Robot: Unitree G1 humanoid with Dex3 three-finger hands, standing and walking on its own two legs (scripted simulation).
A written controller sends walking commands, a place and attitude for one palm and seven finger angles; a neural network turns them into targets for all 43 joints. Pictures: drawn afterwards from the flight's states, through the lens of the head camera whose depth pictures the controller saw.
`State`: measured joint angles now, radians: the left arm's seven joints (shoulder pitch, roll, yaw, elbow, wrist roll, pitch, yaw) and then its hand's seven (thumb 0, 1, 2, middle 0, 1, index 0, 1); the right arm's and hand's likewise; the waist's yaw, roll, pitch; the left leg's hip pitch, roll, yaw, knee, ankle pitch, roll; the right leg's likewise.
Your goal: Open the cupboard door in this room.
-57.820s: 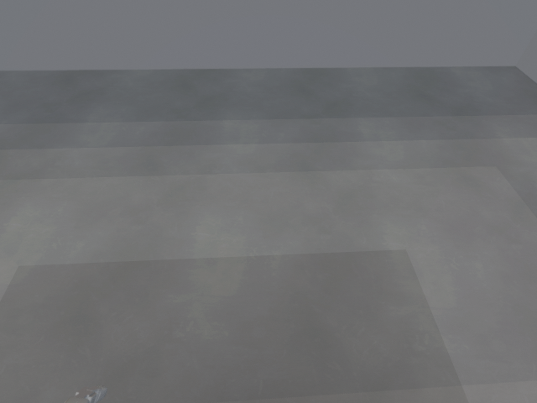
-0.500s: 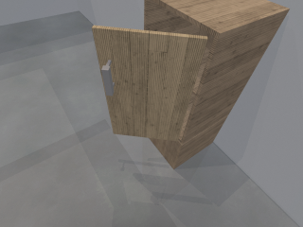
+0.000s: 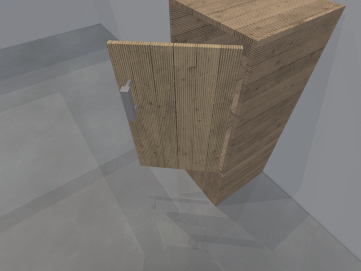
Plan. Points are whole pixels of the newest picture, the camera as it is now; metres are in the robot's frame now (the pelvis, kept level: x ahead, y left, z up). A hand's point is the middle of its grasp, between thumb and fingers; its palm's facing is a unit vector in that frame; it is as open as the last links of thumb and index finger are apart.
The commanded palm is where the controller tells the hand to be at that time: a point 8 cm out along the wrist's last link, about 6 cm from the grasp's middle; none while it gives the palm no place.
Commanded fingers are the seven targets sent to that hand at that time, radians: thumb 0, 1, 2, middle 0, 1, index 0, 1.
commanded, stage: look again from close up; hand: left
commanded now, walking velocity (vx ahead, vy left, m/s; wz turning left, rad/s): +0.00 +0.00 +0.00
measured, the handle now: (130, 100) +0.58 +0.19 +0.03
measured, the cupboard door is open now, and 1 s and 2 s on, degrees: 49 49 49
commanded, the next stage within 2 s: raise the hand with hooked fingers in 0.32 s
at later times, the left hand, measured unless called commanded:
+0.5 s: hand out of the picture +0.09 +0.17 -0.13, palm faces +0.17 -0.97 -0.20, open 7.3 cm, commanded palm +0.10 +0.22 -0.06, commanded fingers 0.00 0.78 0.85 -0.21 -0.38 -0.21 -0.38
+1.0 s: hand (93, 264) +0.15 +0.19 -0.03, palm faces -0.03 -1.00 -0.04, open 9.5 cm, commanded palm +0.13 +0.25 -0.02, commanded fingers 0.00 0.20 0.60 -0.25 -0.75 -0.25 -0.75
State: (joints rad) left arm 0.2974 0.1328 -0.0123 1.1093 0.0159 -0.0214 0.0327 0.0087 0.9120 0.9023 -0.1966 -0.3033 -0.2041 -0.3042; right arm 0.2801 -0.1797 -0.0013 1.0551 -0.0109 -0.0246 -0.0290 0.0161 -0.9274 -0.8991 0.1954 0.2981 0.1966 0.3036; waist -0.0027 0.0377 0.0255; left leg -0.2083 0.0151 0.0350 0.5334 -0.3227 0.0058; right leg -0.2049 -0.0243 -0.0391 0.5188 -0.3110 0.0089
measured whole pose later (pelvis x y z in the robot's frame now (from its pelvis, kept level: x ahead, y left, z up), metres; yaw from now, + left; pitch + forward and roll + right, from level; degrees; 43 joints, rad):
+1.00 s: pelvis -0.06 -0.02 -0.09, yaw +2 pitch +11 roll -3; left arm 0.32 0.26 0.22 0.06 -0.29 -0.42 -0.42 0.02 0.42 0.70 -0.23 -0.61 -0.24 -0.61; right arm 0.17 -0.24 0.00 0.53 0.03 -0.27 -0.06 0.01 -0.90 -0.90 0.20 0.30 0.20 0.30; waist 0.04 0.01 -0.11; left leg -0.86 0.05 -0.06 1.19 -0.52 -0.02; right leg -0.81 -0.01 -0.12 1.13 -0.51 -0.03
